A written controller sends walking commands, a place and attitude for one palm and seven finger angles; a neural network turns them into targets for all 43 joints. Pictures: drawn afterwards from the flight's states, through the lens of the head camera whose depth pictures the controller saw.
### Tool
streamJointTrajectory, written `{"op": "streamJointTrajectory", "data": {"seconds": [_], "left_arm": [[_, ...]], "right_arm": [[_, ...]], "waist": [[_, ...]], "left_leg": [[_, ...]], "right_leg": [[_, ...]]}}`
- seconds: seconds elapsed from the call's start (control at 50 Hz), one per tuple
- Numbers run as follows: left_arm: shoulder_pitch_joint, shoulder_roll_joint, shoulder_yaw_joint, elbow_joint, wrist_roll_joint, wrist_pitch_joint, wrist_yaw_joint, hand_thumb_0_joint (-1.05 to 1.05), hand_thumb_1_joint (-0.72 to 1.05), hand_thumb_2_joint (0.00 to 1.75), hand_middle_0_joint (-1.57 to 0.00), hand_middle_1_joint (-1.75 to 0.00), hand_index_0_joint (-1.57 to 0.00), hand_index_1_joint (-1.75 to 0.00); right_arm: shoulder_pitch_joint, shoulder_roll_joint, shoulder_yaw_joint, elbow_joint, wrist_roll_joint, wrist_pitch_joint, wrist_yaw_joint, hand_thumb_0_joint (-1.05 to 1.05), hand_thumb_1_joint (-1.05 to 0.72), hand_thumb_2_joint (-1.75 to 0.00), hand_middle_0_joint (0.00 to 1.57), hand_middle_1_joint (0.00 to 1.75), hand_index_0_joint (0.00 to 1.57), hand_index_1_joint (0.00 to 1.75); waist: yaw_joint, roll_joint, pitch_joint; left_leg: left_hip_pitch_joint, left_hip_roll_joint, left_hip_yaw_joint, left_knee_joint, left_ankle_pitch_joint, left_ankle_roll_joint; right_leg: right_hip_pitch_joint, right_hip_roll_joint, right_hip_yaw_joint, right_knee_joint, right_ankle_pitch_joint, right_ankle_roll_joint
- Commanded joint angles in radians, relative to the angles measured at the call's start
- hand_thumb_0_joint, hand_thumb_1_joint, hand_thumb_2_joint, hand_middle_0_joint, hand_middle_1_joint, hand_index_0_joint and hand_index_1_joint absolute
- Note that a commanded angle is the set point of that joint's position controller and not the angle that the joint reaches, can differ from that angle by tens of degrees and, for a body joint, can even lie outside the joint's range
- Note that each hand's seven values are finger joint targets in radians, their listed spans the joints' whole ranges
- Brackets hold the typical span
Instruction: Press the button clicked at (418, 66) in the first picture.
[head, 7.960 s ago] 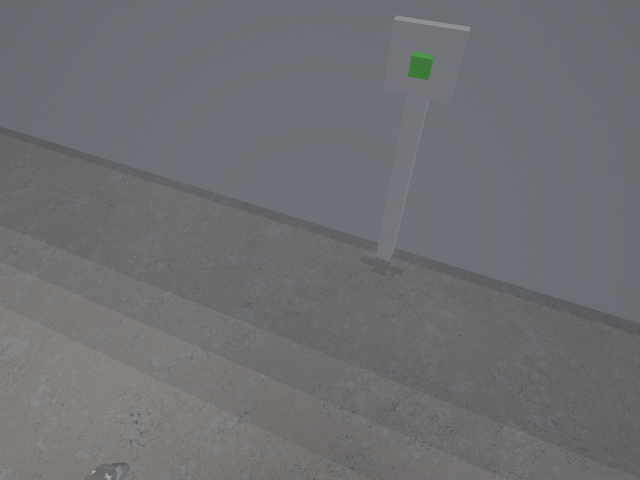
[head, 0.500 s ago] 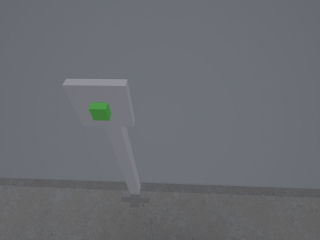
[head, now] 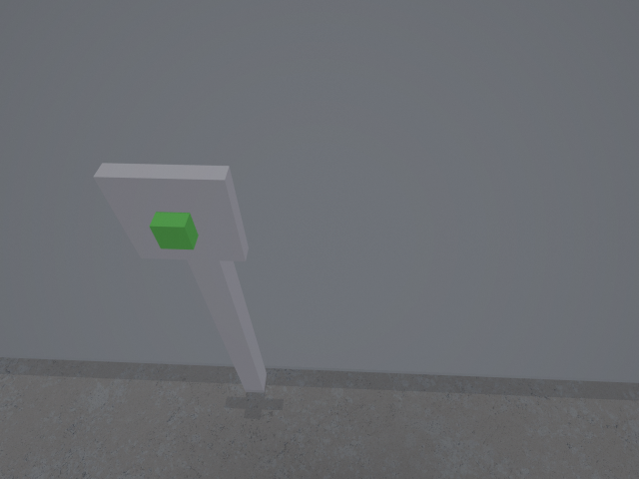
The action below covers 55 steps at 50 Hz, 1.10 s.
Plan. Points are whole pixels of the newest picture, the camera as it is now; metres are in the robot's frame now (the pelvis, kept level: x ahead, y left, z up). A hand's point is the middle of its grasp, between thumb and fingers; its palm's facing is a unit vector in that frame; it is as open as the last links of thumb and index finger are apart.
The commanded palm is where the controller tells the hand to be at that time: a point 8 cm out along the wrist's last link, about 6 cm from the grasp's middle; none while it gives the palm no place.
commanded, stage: shuffle to correct the standing spot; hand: left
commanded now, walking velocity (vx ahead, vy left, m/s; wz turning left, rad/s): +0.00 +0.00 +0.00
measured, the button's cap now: (175, 229) +0.44 +0.25 +0.05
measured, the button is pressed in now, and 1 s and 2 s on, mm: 0 0 0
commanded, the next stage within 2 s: come to a stop and stand still in 0.40 s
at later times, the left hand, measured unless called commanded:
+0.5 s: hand out of the picture -0.01 +0.19 -0.18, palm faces +0.09 -0.97 -0.23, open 7.4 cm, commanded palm none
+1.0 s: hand out of the picture -0.03 +0.23 -0.18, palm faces -0.01 -0.98 -0.17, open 7.3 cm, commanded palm none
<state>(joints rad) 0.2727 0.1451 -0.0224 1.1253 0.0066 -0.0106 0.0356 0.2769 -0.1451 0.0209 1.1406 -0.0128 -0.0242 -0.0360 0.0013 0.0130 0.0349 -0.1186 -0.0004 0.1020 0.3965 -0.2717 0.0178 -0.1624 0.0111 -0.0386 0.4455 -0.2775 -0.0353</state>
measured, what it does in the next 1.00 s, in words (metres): steps on the spot: left foot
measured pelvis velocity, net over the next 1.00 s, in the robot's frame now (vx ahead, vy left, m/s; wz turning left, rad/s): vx -0.06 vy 0.06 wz -0.01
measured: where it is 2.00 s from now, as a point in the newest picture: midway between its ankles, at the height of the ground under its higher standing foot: outside the picture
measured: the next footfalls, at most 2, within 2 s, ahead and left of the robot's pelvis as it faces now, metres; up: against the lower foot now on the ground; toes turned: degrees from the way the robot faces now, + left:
left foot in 0.64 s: -0.01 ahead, +0.15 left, +0.00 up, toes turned +2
right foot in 1.04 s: -0.05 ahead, -0.06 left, +0.00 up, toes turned -2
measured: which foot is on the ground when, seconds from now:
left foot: down 0.00-0.34, up 0.36-0.62, down 0.64-1.00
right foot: down 0.00-0.64, up 0.66-1.00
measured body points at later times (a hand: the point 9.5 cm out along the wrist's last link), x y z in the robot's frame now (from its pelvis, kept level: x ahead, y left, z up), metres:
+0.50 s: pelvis -0.03 +0.00 +0.00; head +0.00 +0.01 +0.45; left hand -0.02 +0.24 -0.16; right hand +0.02 -0.24 -0.16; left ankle -0.06 +0.13 -0.70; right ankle -0.02 -0.09 -0.74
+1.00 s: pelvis -0.06 +0.06 +0.00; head -0.03 +0.06 +0.45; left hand -0.03 +0.28 -0.16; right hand -0.08 -0.17 -0.15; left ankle -0.04 +0.17 -0.74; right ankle -0.09 -0.06 -0.72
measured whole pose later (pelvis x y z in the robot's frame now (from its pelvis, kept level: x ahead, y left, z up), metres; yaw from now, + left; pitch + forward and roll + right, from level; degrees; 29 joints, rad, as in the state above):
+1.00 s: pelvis -0.06 +0.06 +0.00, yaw +0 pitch +1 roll +0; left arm 0.26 0.17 0.04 1.04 0.02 0.05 0.01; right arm 0.33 -0.13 -0.02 1.06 -0.03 -0.01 -0.04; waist -0.03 -0.02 0.03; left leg -0.25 0.01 0.05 0.42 -0.20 0.02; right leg -0.27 0.00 -0.03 0.64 -0.42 0.00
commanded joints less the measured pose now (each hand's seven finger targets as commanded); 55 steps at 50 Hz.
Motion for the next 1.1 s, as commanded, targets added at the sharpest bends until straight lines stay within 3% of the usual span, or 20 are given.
{"op": "streamJointTrajectory", "data": {"seconds": [0.0, 0.16, 0.24, 0.32, 0.38, 0.5, 0.56, 0.58, 0.6, 0.62, 0.64, 0.72, 0.78, 0.88, 0.96, 0.98, 1.02, 1.04, 1.06, 1.08], "left_arm": [[0.069, 0.093, 0.017, -0.029, 0.001, -0.02, 0.006, 0.0, 0.9, 0.9, -0.2, -0.3, -0.2, -0.3], [0.08, 0.122, 0.037, -0.053, 0.003, -0.016, 0.019, 0.0, 0.9, 0.9, -0.2, -0.3, -0.2, -0.3], [0.08, 0.151, 0.057, -0.071, 0.009, -0.004, 0.023, 0.0, 0.9, 0.9, -0.2, -0.3, -0.2, -0.3], [0.078, 0.185, 0.077, -0.088, 0.016, 0.006, 0.024, 0.0, 0.9, 0.9, -0.2, -0.3, -0.2, -0.3], [0.075, 0.207, 0.098, -0.112, 0.026, 0.01, 0.024, 0.0, 0.9, 0.9, -0.2, -0.3, -0.2, -0.3], [0.008, 0.257, 0.121, -0.168, 0.034, 0.018, 0.014, 0.0, 0.9, 0.9, -0.2, -0.3, -0.2, -0.3], [-0.036, 0.227, 0.106, -0.179, 0.027, 0.026, 0.01, 0.0, 0.9, 0.9, -0.2, -0.3, -0.2, -0.3], [-0.035, 0.18, 0.091, -0.184, 0.023, 0.031, 0.008, 0.0, 0.9, 0.9, -0.2, -0.3, -0.2, -0.3], [-0.01, 0.109, 0.076, -0.191, 0.013, 0.038, 0.001, 0.0, 0.9, 0.9, -0.2, -0.3, -0.2, -0.3], [0.006, 0.097, 0.069, -0.206, 0.015, 0.034, 0.0, 0.0, 0.9, 0.9, -0.2, -0.3, -0.2, -0.3], [-0.004, 0.089, 0.068, -0.191, 0.018, 0.032, -0.006, 0.0, 0.9, 0.9, -0.2, -0.3, -0.2, -0.3], [0.033, 0.091, 0.069, -0.134, 0.026, 0.029, -0.031, 0.0, 0.9, 0.9, -0.2, -0.3, -0.2, -0.3], [0.026, 0.084, 0.069, -0.14, 0.028, 0.037, -0.036, 0.0, 0.9, 0.9, -0.2, -0.3, -0.2, -0.3], [-0.015, 0.057, 0.062, -0.158, 0.019, 0.038, -0.036, 0.0, 0.9, 0.9, -0.2, -0.3, -0.2, -0.3], [0.033, 0.036, 0.06, -0.126, 0.01, 0.02, -0.029, 0.0, 0.9, 0.9, -0.2, -0.3, -0.2, -0.3], [0.064, 0.048, 0.06, -0.109, 0.009, 0.013, -0.024, 0.0, 0.9, 0.9, -0.2, -0.3, -0.2, -0.3], [0.089, 0.103, 0.058, -0.083, 0.01, 0.0, -0.01, 0.0, 0.9, 0.9, -0.2, -0.3, -0.2, -0.3], [0.087, 0.121, 0.053, -0.075, 0.008, -0.005, -0.01, 0.0, 0.9, 0.9, -0.2, -0.3, -0.2, -0.3], [0.079, 0.126, 0.055, -0.071, 0.007, -0.013, -0.009, 0.0, 0.9, 0.9, -0.2, -0.3, -0.2, -0.3], [0.057, 0.114, 0.048, -0.069, 0.006, -0.015, -0.007, 0.0, 0.9, 0.9, -0.2, -0.3, -0.2, -0.3]], "right_arm": [[0.074, -0.087, -0.016, -0.014, 0.001, -0.012, -0.005, 0.0, -0.9, -0.9, 0.2, 0.3, 0.2, 0.3], [0.058, -0.092, -0.033, -0.04, 0.004, 0.007, -0.008, 0.0, -0.9, -0.9, 0.2, 0.3, 0.2, 0.3], [0.045, -0.101, -0.049, -0.075, 0.001, 0.03, -0.006, 0.0, -0.9, -0.9, 0.2, 0.3, 0.2, 0.3], [0.012, -0.091, -0.062, -0.114, -0.003, 0.053, 0.002, 0.0, -0.9, -0.9, 0.2, 0.3, 0.2, 0.3], [-0.041, -0.098, -0.078, -0.15, -0.002, 0.059, 0.011, 0.0, -0.9, -0.9, 0.2, 0.3, 0.2, 0.3], [-0.047, -0.086, -0.085, -0.194, 0.001, 0.061, 0.031, 0.0, -0.9, -0.9, 0.2, 0.3, 0.2, 0.3], [0.061, -0.058, -0.073, -0.163, 0.003, 0.037, 0.029, 0.0, -0.9, -0.9, 0.2, 0.3, 0.2, 0.3], [0.108, -0.083, -0.072, -0.147, 0.002, 0.024, 0.025, 0.0, -0.9, -0.9, 0.2, 0.3, 0.2, 0.3], [0.108, -0.155, -0.083, -0.153, -0.013, 0.013, 0.021, 0.0, -0.9, -0.9, 0.2, 0.3, 0.2, 0.3], [0.074, -0.203, -0.085, -0.189, -0.017, 0.015, 0.015, 0.0, -0.9, -0.9, 0.2, 0.3, 0.2, 0.3], [0.038, -0.198, -0.079, -0.19, -0.025, 0.009, 0.01, 0.0, -0.9, -0.9, 0.2, 0.3, 0.2, 0.3], [-0.001, -0.145, -0.062, -0.175, -0.021, -0.004, -0.004, 0.0, -0.9, -0.9, 0.2, 0.3, 0.2, 0.3], [0.064, -0.15, -0.069, -0.151, -0.021, -0.005, -0.011, 0.0, -0.9, -0.9, 0.2, 0.3, 0.2, 0.3], [0.116, -0.171, -0.079, -0.125, -0.025, 0.001, -0.018, 0.0, -0.9, -0.9, 0.2, 0.3, 0.2, 0.3], [0.116, -0.163, -0.08, -0.099, -0.018, 0.007, -0.016, 0.0, -0.9, -0.9, 0.2, 0.3, 0.2, 0.3], [0.112, -0.147, -0.075, -0.094, -0.012, 0.007, -0.014, 0.0, -0.9, -0.9, 0.2, 0.3, 0.2, 0.3], [0.098, -0.079, -0.056, -0.092, 0.0, 0.002, -0.003, 0.0, -0.9, -0.9, 0.2, 0.3, 0.2, 0.3], [0.088, -0.049, -0.045, -0.096, -0.002, 0.002, 0.003, 0.0, -0.9, -0.9, 0.2, 0.3, 0.2, 0.3], [0.08, -0.042, -0.042, -0.082, -0.007, 0.013, 0.001, 0.0, -0.9, -0.9, 0.2, 0.3, 0.2, 0.3], [0.083, -0.044, -0.041, -0.067, -0.009, 0.019, 0.002, 0.0, -0.9, -0.9, 0.2, 0.3, 0.2, 0.3]], "waist": [[-0.002, -0.02, 0.01], [0.005, -0.01, -0.025], [0.011, -0.066, -0.03], [0.029, -0.174, 0.011], [0.054, -0.158, 0.011], [0.037, -0.165, -0.035], [-0.021, -0.157, -0.045], [-0.035, -0.046, -0.047], [-0.027, 0.211, -0.018], [-0.015, 0.227, 0.017], [-0.011, 0.17, 0.021], [0.014, 0.102, 0.056], [-0.011, 0.091, 0.039], [-0.04, 0.109, -0.001], [-0.015, 0.121, -0.059], [0.001, 0.097, -0.068], [0.005, -0.06, -0.059], [-0.004, -0.098, -0.039], [-0.001, -0.226, -0.022], [-0.009, -0.226, 0.024]], "left_leg": [[-0.003, 0.121, -0.103, -0.054, 0.239, 0.017], [-0.008, 0.118, -0.085, -0.002, 0.306, -0.001], [-0.068, 0.095, -0.052, 0.077, 0.223, -0.017], [-0.2, 0.034, -0.038, 0.233, -0.117, -0.036], [-0.303, 0.021, -0.097, 0.463, -0.232, -0.04], [-0.247, 0.007, -0.086, 0.401, -0.158, -0.051], [-0.006, -0.014, -0.037, 0.09, 0.035, -0.037], [0.067, 0.037, -0.069, -0.005, 0.034, -0.031], [-0.016, 0.218, -0.324, -0.139, -0.095, 0.023], [-0.158, 0.332, -0.456, -0.21, -0.155, 0.104], [-0.196, 0.333, -0.508, -0.236, -0.193, 0.146], [-0.173, 0.27, -0.356, -0.224, -0.088, 0.133], [-0.103, 0.268, -0.317, -0.202, 0.049, 0.138], [-0.051, 0.283, -0.312, -0.147, 0.213, 0.156], [-0.058, 0.24, -0.277, -0.053, 0.31, 0.123], [-0.1, 0.207, -0.25, -0.016, 0.265, 0.092], [-0.251, 0.102, -0.132, 0.057, 0.082, 0.012], [-0.236, 0.056, -0.08, 0.067, -0.009, -0.01], [-0.209, 0.044, -0.059, 0.107, -0.049, -0.021], [-0.188, 0.055, -0.063, 0.118, -0.041, -0.022]], "right_leg": [[-0.008, -0.122, 0.111, -0.069, 0.293, -0.019], [0.017, -0.165, 0.151, -0.023, 0.497, -0.033], [0.026, -0.215, 0.192, -0.006, 0.563, -0.053], [0.016, -0.337, 0.311, -0.086, 0.549, -0.146], [0.015, -0.384, 0.342, -0.106, 0.571, -0.218], [-0.056, -0.331, 0.239, -0.086, 0.362, -0.161], [-0.213, -0.223, 0.166, -0.039, 0.043, -0.07], [-0.271, -0.155, 0.119, 0.041, -0.102, -0.034], [-0.316, -0.052, 0.04, 0.186, -0.231, 0.021], [-0.28, -0.02, 0.025, 0.3, -0.276, 0.031], [-0.273, -0.025, 0.054, 0.385, -0.243, 0.024], [-0.304, -0.039, 0.067, 0.511, -0.12, 0.025], [-0.311, -0.038, 0.048, 0.494, -0.115, 0.038], [-0.237, -0.036, 0.024, 0.318, -0.19, 0.035], [-0.069, -0.016, -0.003, 0.043, -0.069, 0.024], [0.015, -0.028, 0.009, -0.069, 0.017, 0.024], [0.153, -0.168, 0.154, -0.117, 0.168, -0.019], [0.092, -0.218, 0.174, -0.114, 0.19, -0.052], [0.032, -0.217, 0.202, -0.146, 0.185, -0.067], [-0.026, -0.22, 0.192, -0.163, 0.185, -0.075]]}}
